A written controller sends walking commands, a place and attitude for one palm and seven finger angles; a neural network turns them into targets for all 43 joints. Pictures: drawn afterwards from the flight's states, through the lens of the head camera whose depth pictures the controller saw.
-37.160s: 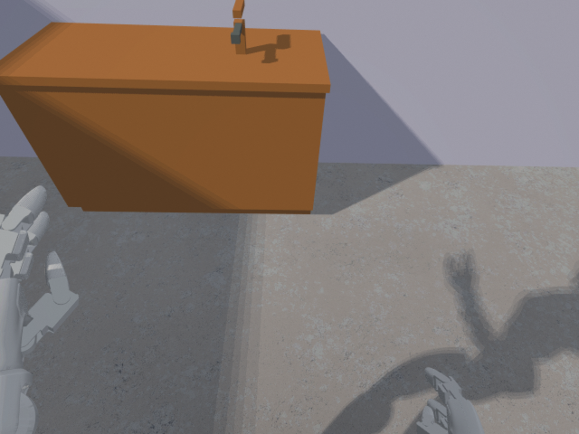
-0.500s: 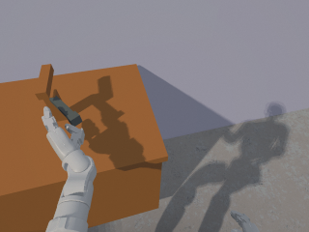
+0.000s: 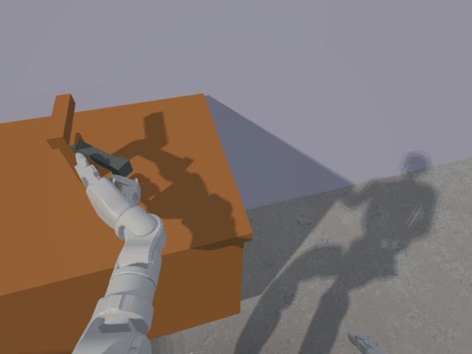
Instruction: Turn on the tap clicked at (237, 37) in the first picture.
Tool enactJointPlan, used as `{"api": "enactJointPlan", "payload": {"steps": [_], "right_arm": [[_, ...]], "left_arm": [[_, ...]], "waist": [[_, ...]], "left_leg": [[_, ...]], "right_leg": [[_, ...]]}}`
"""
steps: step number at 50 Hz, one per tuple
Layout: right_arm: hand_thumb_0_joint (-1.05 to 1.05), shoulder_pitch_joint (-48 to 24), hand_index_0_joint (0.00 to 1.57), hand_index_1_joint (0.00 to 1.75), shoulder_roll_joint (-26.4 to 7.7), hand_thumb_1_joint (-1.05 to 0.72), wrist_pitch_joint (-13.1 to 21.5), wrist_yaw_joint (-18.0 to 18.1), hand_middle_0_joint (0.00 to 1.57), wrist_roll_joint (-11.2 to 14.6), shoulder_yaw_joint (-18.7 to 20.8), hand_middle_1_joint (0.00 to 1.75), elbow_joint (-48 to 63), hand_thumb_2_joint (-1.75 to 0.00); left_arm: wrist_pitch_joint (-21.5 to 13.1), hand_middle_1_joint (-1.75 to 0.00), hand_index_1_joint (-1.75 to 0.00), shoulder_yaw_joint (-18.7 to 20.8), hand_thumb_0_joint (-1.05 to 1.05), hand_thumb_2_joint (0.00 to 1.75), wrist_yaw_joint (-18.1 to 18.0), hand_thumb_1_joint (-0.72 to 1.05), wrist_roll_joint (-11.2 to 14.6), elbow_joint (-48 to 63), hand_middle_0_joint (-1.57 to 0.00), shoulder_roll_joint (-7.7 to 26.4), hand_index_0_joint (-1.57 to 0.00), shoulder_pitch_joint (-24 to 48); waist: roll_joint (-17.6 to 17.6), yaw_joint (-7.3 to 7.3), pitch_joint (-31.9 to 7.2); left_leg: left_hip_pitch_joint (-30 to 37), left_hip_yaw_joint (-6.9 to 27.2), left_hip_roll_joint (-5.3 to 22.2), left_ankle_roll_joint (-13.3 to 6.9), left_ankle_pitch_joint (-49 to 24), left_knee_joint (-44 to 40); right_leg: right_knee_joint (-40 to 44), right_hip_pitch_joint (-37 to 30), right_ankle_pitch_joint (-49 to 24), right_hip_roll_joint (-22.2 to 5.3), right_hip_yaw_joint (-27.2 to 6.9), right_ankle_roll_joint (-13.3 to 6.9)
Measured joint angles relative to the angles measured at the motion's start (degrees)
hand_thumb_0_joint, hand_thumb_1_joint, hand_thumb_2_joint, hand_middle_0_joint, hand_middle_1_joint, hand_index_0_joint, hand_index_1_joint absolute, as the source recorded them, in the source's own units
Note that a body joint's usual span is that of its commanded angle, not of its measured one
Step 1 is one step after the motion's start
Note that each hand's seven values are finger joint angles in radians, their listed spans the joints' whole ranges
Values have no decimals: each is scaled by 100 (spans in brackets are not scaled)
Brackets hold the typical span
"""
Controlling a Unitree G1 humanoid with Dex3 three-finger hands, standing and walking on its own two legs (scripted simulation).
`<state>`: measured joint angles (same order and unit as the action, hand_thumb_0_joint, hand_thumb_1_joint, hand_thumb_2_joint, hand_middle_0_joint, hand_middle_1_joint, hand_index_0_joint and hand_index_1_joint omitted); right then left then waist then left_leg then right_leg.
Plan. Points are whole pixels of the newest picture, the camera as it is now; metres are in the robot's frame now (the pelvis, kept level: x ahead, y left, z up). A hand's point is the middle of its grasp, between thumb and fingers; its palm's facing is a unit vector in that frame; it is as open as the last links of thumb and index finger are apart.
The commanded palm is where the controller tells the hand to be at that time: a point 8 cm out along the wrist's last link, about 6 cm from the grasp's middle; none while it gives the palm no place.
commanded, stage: push the lever round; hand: left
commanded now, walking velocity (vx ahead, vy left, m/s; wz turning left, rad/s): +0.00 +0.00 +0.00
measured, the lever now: (121, 167) +0.43 +0.23 +0.08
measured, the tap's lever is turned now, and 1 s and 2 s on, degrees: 45 83 84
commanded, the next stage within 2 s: lift the hand up off the lever in 0.86 s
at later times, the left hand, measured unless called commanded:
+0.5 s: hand (152, 168) +0.44 +0.17 +0.07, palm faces +0.81 -0.58 -0.10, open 7.8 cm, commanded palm +0.38 +0.19 +0.07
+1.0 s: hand (156, 156) +0.46 +0.17 +0.07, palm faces +0.81 -0.57 -0.13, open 8.1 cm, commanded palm +0.41 +0.19 +0.07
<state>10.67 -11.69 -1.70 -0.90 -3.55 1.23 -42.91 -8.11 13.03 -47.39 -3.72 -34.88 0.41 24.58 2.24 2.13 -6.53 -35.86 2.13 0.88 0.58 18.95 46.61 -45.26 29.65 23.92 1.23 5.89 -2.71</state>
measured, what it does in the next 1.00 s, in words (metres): stands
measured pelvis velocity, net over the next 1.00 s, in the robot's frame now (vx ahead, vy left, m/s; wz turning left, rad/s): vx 0.01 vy -0.01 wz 0.00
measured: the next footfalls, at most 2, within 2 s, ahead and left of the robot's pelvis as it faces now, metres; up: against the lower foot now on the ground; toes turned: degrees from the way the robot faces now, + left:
none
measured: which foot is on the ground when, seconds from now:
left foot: down 0.00-1.00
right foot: down 0.00-1.00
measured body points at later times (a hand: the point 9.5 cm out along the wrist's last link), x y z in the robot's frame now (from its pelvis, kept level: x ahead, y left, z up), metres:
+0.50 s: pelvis +0.00 +0.00 -0.01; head +0.04 -0.01 +0.44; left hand +0.39 +0.20 +0.08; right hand +0.10 -0.24 -0.14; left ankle +0.04 +0.12 -0.70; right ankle -0.01 -0.09 -0.70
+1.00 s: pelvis +0.01 -0.01 -0.01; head +0.06 -0.01 +0.44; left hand +0.42 +0.20 +0.08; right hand +0.08 -0.26 -0.14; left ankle +0.04 +0.12 -0.70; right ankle -0.01 -0.09 -0.70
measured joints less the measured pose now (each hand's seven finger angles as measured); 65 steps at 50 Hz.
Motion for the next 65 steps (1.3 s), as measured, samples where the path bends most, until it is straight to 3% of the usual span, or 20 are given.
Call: {"api": "enactJointPlan", "payload": {"steps": [25,50,65], "right_arm": [[1,157,20,30,12,-90,77,-228,20,-253,42,30,-184,-90],[1,437,20,30,-92,-90,10,-271,20,-280,106,30,-154,-90],[1,523,20,30,-40,-90,-37,-369,20,-249,128,30,-106,-90]], "left_arm": [[87,-15,-14,627,0,92,-722,92,-374,-1283,-15,-91,-13,1404],[-81,-15,-12,1001,2,90,-732,90,-550,-1917,-15,243,-9,1845],[191,-15,-15,868,2,90,-494,90,-323,-1063,-15,94,-14,1165]], "waist": [[22,170,-170],[-13,367,-238],[11,270,-208]], "left_leg": [[-597,37,3,22,74,280],[-633,37,38,71,105,171],[-223,5,45,53,145,-17]], "right_leg": [[-314,599,109,-2,37,-27],[-224,653,142,38,30,-71],[41,221,127,52,-9,-47]]}}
